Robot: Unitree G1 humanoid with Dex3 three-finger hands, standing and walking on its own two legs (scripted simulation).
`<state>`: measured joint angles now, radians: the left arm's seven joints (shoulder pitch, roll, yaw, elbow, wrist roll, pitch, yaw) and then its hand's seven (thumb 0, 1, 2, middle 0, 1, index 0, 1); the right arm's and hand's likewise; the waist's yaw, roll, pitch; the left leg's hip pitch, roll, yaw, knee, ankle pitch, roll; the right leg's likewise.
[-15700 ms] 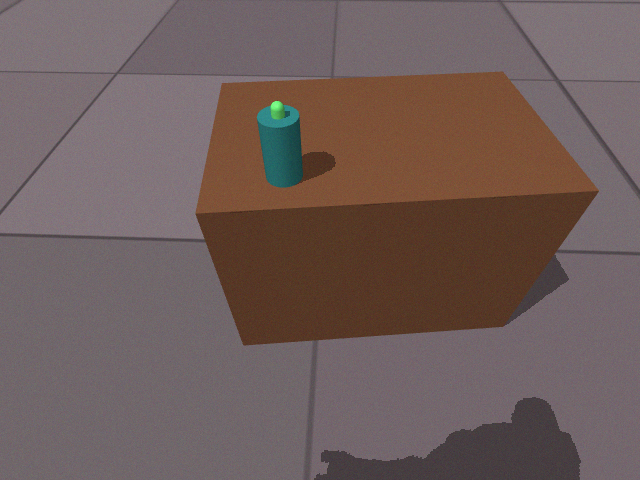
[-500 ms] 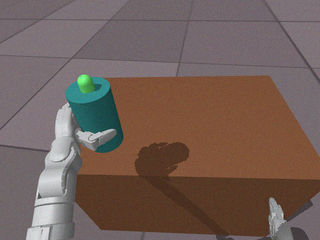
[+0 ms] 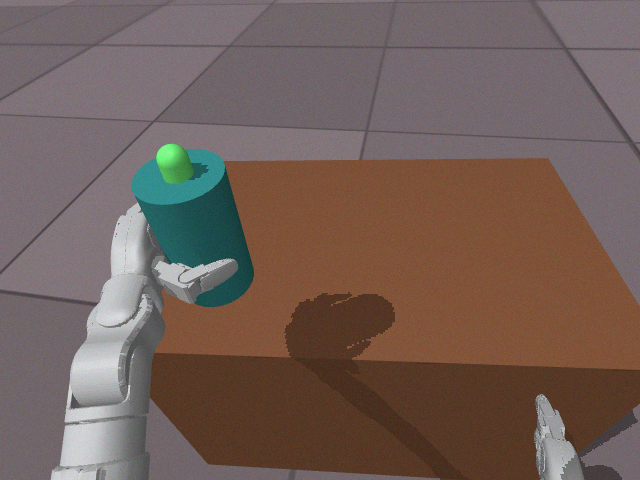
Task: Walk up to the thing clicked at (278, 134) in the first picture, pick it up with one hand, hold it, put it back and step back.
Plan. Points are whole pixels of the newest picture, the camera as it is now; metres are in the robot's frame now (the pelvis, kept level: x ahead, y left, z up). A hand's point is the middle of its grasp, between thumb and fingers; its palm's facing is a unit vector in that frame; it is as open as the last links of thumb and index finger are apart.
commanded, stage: hold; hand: left
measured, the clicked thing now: (197, 222) +0.34 +0.16 +0.20
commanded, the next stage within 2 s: none
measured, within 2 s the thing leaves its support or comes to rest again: neither
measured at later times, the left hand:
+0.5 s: hand (194, 246) +0.33 +0.17 +0.17, palm faces +0.18 -0.98 -0.02, open 11.9 cm
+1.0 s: hand (196, 246) +0.33 +0.17 +0.17, palm faces +0.15 -0.99 -0.01, open 11.9 cm
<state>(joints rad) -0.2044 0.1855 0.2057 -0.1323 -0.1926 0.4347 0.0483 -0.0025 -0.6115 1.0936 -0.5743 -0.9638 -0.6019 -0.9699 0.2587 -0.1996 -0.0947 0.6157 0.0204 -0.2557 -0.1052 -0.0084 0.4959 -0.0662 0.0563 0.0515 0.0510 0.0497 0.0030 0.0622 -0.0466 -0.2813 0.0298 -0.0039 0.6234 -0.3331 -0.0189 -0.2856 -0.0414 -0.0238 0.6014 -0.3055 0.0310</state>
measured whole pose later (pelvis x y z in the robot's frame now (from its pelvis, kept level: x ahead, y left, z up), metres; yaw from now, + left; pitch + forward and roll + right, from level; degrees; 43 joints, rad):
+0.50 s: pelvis +0.00 +0.00 +0.00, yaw +0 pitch -1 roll +0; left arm -0.18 0.19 0.21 -0.14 -0.19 0.45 0.04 0.00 -0.61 1.09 -0.57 -0.96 -0.60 -0.97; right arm 0.24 -0.21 -0.10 0.64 0.02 -0.27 -0.11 -0.01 0.50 -0.07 0.06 0.05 0.05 0.05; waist 0.00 0.06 -0.04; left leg -0.27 0.03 -0.01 0.61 -0.33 -0.02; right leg -0.27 -0.04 -0.03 0.59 -0.30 0.03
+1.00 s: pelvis +0.00 +0.00 +0.00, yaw +0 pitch -1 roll +0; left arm -0.21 0.19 0.21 -0.11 -0.19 0.45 0.03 0.00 -0.61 1.09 -0.57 -0.97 -0.60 -0.97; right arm 0.25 -0.20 -0.09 0.64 0.02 -0.27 -0.10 -0.01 0.50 -0.07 0.06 0.05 0.05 0.05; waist 0.00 0.06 -0.04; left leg -0.26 0.03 -0.01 0.60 -0.31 -0.02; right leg -0.26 -0.04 -0.03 0.57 -0.29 0.03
